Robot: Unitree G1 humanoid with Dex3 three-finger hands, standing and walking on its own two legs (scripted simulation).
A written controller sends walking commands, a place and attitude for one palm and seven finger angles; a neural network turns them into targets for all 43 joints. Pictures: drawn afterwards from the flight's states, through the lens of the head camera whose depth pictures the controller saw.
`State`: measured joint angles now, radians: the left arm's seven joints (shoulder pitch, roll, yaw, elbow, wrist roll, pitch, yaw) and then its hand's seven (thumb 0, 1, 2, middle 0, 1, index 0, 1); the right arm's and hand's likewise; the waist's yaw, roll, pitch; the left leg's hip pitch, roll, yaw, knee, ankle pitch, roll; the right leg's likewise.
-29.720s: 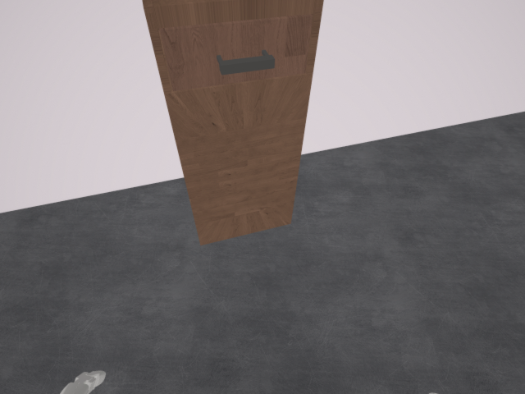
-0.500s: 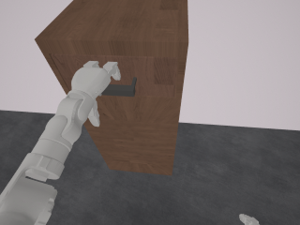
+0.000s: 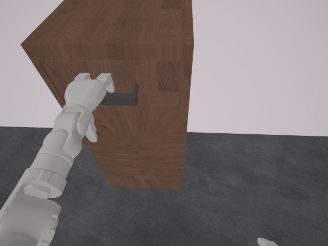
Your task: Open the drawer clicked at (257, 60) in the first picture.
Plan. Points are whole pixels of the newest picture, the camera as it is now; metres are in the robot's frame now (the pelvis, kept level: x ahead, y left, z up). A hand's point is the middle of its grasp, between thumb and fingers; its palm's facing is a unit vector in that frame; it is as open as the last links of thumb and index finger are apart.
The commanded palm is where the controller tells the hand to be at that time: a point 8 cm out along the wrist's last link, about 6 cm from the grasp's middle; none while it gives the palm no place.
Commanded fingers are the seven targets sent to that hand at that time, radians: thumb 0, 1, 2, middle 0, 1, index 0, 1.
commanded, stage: lower the fingers behind the handle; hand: left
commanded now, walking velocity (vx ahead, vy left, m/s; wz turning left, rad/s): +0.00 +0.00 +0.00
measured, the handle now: (113, 93) +0.50 +0.18 +0.09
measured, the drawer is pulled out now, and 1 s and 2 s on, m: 0.00 0.00 0.00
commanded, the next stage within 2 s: lift the fingers back up to retry in 0.68 s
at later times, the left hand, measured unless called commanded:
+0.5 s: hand (95, 109) +0.43 +0.21 +0.10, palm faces +0.02 -0.02 -1.00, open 14.1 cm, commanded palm +0.39 +0.21 +0.13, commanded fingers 0.00 -0.50 0.30 -0.30 -1.20 -0.30 -1.20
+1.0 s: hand (95, 109) +0.43 +0.21 +0.09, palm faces +0.01 -0.04 -1.00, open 14.1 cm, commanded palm +0.40 +0.22 +0.16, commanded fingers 0.00 -0.50 0.30 -0.30 -1.20 -0.30 -1.20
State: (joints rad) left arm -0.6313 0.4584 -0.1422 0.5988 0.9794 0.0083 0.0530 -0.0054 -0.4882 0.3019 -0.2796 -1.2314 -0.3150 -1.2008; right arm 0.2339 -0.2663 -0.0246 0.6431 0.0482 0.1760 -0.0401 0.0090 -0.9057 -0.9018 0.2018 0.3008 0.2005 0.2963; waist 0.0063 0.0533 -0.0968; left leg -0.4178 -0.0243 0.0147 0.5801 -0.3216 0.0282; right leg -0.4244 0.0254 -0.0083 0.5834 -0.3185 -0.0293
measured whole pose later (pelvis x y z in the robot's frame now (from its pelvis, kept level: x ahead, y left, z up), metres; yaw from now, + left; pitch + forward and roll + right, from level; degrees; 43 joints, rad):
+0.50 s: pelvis -0.01 +0.00 +0.00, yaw -1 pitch +10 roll +0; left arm -0.66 0.44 -0.15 0.66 1.00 0.05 0.10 -0.01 -0.49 0.30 -0.22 -1.21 -0.26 -1.21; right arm 0.25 -0.25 -0.01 0.62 0.05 0.19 -0.03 0.01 -0.91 -0.90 0.20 0.30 0.20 0.30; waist -0.01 0.05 -0.12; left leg -0.47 -0.02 0.02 0.63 -0.33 0.03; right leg -0.47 0.03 0.00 0.63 -0.32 -0.02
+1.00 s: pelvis +0.00 +0.01 +0.00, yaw -1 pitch +9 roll +0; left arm -0.61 0.45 -0.14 0.61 0.98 0.04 0.08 -0.01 -0.49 0.30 -0.23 -1.20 -0.28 -1.17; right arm 0.26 -0.26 -0.03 0.62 0.05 0.17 -0.04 0.01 -0.91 -0.90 0.20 0.30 0.20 0.30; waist -0.02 0.06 -0.11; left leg -0.44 -0.02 0.03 0.61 -0.34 0.04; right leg -0.45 0.03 0.01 0.60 -0.32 -0.02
